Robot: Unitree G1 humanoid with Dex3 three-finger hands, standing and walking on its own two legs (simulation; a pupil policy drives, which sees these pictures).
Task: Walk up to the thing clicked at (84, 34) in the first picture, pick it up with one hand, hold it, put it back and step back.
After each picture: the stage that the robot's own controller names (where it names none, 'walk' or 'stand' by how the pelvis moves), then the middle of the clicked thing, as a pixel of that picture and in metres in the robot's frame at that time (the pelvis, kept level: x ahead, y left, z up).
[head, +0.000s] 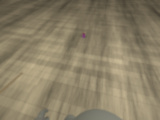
stand; (83, 35) +2.01 +0.12 -0.72
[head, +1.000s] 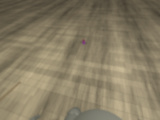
walk; (83, 42) +1.87 +0.22 -0.72
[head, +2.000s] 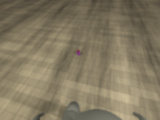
walk; (78, 52) +1.27 +0.27 -0.72
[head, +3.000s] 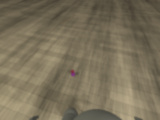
walk; (72, 73) +0.79 +0.25 -0.70
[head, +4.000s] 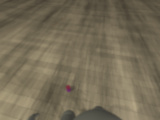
walk; (68, 88) +0.51 +0.23 -0.70
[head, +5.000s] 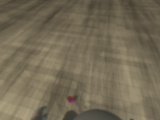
stand; (70, 99) +0.34 +0.21 -0.71
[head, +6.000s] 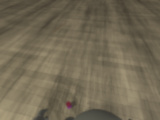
stand; (68, 105) +0.31 +0.21 -0.72
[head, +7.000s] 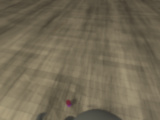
stand; (68, 103) +0.33 +0.22 -0.73
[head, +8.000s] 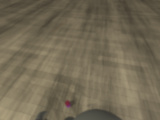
stand; (67, 104) +0.32 +0.23 -0.73
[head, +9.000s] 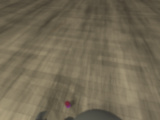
stand; (67, 104) +0.31 +0.23 -0.73
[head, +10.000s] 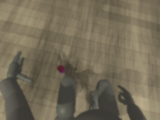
go down; (61, 69) +0.38 +0.23 -0.41
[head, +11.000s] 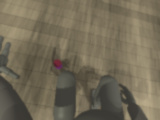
go down; (58, 64) +0.39 +0.26 -0.31
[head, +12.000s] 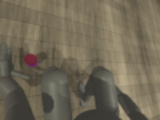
close in; (31, 61) +0.38 +0.29 -0.22
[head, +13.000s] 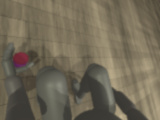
close; (20, 60) +0.37 +0.29 -0.22
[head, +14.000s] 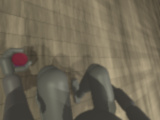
lift; (20, 60) +0.36 +0.30 -0.22
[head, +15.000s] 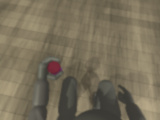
lift; (55, 69) +0.32 +0.22 -0.02
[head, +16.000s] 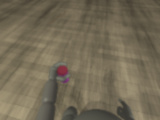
hold; (63, 74) +0.33 +0.17 +0.01
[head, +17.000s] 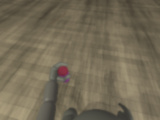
hold; (64, 74) +0.33 +0.17 +0.01
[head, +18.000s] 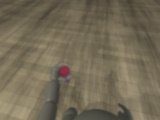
hold; (65, 74) +0.33 +0.16 +0.01
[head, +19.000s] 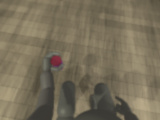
crouch; (57, 63) +0.39 +0.21 -0.07
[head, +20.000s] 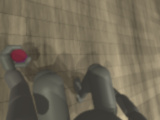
lower; (21, 58) +0.39 +0.29 -0.22
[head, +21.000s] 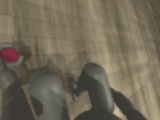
lower; (11, 56) +0.40 +0.30 -0.22
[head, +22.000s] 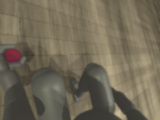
lower; (14, 57) +0.39 +0.31 -0.22
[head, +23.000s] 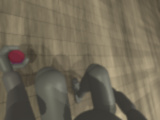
lower; (17, 58) +0.38 +0.31 -0.22
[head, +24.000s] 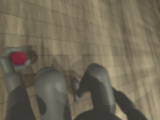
loosen; (19, 60) +0.37 +0.30 -0.22
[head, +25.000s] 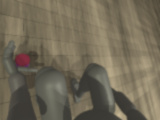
withdraw; (22, 61) +0.37 +0.28 -0.22
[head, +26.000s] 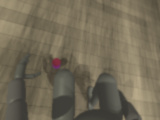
walk; (56, 63) +0.39 +0.24 -0.29
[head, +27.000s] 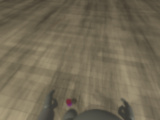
stand; (69, 102) +0.32 +0.18 -0.65
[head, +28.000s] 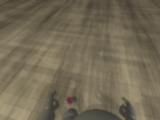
stand; (69, 100) +0.33 +0.20 -0.67
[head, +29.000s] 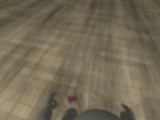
stand; (70, 99) +0.33 +0.19 -0.68
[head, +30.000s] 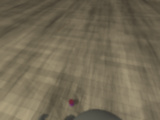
walk; (71, 102) +0.34 +0.19 -0.72
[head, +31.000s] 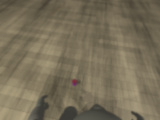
walk; (74, 82) +0.50 +0.14 -0.69
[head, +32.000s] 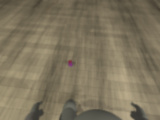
walk; (70, 63) +0.82 +0.28 -0.69
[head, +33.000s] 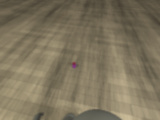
stand; (74, 65) +0.97 +0.23 -0.72
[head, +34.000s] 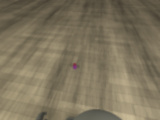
stand; (74, 66) +0.96 +0.23 -0.73
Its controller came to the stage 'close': yes
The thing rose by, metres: 0.72
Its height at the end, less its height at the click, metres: +0.00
